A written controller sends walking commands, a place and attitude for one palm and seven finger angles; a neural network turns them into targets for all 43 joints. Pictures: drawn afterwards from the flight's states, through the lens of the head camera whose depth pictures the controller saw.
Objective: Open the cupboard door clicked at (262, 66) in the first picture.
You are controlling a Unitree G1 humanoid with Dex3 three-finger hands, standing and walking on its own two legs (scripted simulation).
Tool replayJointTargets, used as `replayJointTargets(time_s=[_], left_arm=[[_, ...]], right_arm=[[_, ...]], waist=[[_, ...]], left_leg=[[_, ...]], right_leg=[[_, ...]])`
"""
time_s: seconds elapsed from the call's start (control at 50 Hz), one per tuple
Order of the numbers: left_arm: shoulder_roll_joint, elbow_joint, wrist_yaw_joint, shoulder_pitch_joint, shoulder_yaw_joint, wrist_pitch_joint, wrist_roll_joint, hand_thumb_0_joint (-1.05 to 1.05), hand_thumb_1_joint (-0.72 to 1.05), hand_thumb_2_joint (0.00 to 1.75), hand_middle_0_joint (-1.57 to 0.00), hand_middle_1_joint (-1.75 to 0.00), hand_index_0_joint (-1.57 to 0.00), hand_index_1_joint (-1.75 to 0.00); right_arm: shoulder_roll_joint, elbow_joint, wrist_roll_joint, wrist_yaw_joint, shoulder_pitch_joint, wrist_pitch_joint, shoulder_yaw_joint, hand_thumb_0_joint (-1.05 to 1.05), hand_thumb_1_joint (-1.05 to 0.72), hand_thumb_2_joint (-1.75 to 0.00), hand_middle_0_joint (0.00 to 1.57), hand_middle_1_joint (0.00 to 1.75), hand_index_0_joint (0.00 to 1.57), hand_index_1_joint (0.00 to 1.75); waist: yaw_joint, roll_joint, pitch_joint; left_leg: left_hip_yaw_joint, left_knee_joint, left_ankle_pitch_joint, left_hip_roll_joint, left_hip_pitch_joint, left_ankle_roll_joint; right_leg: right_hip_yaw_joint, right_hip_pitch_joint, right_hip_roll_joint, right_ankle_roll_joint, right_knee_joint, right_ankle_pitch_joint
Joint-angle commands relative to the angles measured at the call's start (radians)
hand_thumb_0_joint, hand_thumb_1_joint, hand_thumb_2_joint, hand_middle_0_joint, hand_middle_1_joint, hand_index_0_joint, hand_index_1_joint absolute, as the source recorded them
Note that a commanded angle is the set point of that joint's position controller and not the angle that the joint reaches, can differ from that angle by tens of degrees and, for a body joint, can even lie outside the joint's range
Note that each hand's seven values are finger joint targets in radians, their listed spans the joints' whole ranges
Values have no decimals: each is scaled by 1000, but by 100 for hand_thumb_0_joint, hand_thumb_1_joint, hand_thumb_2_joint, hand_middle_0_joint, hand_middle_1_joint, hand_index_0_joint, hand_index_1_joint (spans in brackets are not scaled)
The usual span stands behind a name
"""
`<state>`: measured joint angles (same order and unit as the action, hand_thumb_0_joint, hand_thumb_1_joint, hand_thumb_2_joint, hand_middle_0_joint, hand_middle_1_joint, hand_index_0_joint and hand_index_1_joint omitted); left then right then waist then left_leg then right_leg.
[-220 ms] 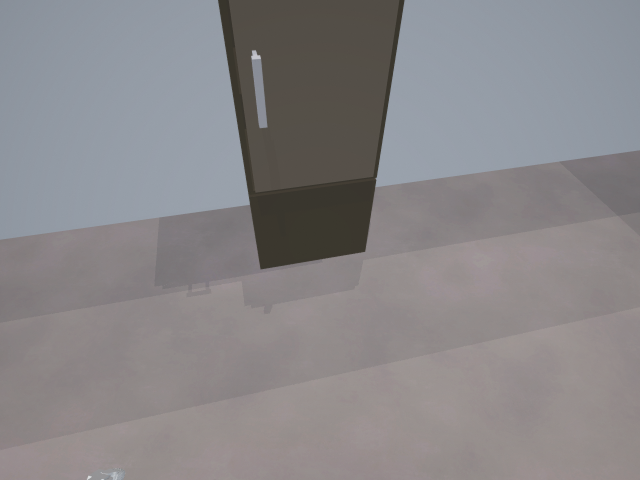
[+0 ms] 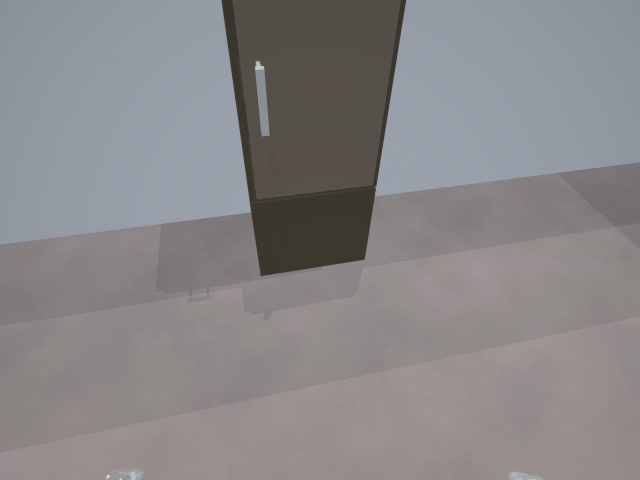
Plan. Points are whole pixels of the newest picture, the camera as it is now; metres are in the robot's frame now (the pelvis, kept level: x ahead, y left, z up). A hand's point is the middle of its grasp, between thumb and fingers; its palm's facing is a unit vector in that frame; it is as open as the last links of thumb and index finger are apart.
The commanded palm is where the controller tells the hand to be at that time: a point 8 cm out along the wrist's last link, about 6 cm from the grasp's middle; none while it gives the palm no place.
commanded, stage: stand and wait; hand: left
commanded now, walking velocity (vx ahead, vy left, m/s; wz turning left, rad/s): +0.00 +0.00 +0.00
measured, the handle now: (261, 99) +0.99 +0.22 +0.01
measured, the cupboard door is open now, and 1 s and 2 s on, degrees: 0 0 0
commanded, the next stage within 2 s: look at it before walking up in 0.60 s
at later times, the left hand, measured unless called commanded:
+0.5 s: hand out of the picture +0.04 +0.24 -0.15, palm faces -0.03 -0.94 -0.34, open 7.4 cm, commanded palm none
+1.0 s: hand out of the picture +0.06 +0.24 -0.15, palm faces -0.04 -0.94 -0.33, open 7.4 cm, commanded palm none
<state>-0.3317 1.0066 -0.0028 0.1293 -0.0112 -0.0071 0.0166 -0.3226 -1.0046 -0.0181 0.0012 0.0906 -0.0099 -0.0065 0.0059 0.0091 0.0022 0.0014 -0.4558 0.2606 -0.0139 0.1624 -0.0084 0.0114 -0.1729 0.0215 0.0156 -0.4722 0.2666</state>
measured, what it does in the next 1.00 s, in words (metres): stands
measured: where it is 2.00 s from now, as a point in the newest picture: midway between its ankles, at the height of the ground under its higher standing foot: outside the picture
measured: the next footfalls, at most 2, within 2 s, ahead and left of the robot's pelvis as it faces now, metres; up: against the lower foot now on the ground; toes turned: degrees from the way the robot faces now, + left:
none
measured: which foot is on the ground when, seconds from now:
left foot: down 0.00-1.00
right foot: down 0.00-1.00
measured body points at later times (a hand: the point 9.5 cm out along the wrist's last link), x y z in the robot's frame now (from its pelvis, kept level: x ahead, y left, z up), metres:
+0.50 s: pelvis -0.02 -0.01 +0.00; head -0.02 -0.01 +0.45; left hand +0.05 +0.29 -0.13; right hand +0.04 -0.31 -0.13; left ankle -0.01 +0.12 -0.74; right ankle -0.01 -0.13 -0.74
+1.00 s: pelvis -0.01 -0.01 +0.01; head -0.01 -0.01 +0.46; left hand +0.07 +0.28 -0.13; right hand +0.06 -0.31 -0.13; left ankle -0.01 +0.12 -0.74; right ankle -0.01 -0.13 -0.74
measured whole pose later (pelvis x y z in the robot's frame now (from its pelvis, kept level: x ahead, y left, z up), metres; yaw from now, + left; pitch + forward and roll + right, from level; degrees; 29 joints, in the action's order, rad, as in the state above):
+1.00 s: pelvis -0.01 -0.01 +0.01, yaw -1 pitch -2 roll +0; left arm -0.34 1.08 0.00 0.14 -0.01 0.00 0.02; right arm -0.34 -1.11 -0.01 0.00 0.13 -0.01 0.00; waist 0.00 0.00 -0.02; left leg 0.00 -0.38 0.20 0.01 0.15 0.01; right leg 0.01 -0.16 0.00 0.00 -0.40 0.20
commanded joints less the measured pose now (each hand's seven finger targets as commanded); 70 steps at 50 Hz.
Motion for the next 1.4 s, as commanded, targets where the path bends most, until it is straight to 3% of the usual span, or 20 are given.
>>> replayJointTargets(time_s=[0.0,0.2,0.36,0.66,0.96,1.32,1.34,1.38], left_arm=[[-211,-59,15,-42,47,29,-4,0,90,90,-20,-30,-20,-30],[-206,-21,15,-26,47,32,-6,0,90,90,-20,-30,-20,-30],[-214,4,14,-16,45,33,-6,0,90,90,-20,-30,-20,-30],[-213,14,15,-24,43,32,-4,0,90,90,-20,-30,-20,-30],[-213,10,14,-26,45,36,-4,0,90,90,-20,-30,-20,-30],[-218,15,14,-27,45,35,-5,0,90,90,-20,-30,-20,-30],[-213,10,13,-28,47,30,-4,0,90,90,-20,-30,-20,-30],[-132,7,18,17,39,8,-4,0,90,90,-20,-30,-20,-30]], right_arm=[[-207,53,2,-16,-42,-25,53,0,-90,-90,20,30,20,30],[-206,12,6,-16,-25,-26,50,0,-90,-90,20,30,20,30],[-209,-22,8,-13,-7,-21,47,0,-90,-90,20,30,20,30],[-218,-41,9,-12,2,-23,46,0,-90,-90,20,30,20,30],[-218,-37,10,-12,-7,-26,45,0,-90,-90,20,30,20,30],[-222,-42,10,-16,-14,-25,43,0,-90,-90,20,30,20,30],[-215,-40,9,-18,-5,-23,44,0,-90,-90,20,30,20,30],[-124,-39,7,-22,45,-10,34,0,-90,-90,20,30,20,30]], waist=[[-7,-13,28],[-5,-5,35],[-6,-3,15],[-5,-5,-2],[-5,-6,32],[-7,-9,26],[-8,-12,25],[-13,-3,40]], left_leg=[[91,89,-187,112,-1,-31],[95,106,-166,117,-14,-27],[99,121,-110,117,1,-22],[105,145,-107,125,1,-22],[97,141,-163,130,-31,-20],[81,142,-201,136,-57,-16],[70,126,-202,139,-61,-13],[30,77,-219,142,-68,1]], right_leg=[[85,-4,91,-50,88,-175],[98,9,97,-51,117,-162],[111,-6,99,-53,150,-75],[111,-14,92,-49,154,-80],[110,9,92,-48,150,-158],[116,17,93,-51,151,-229],[121,5,90,-52,138,-247],[134,-21,87,-44,91,-310]])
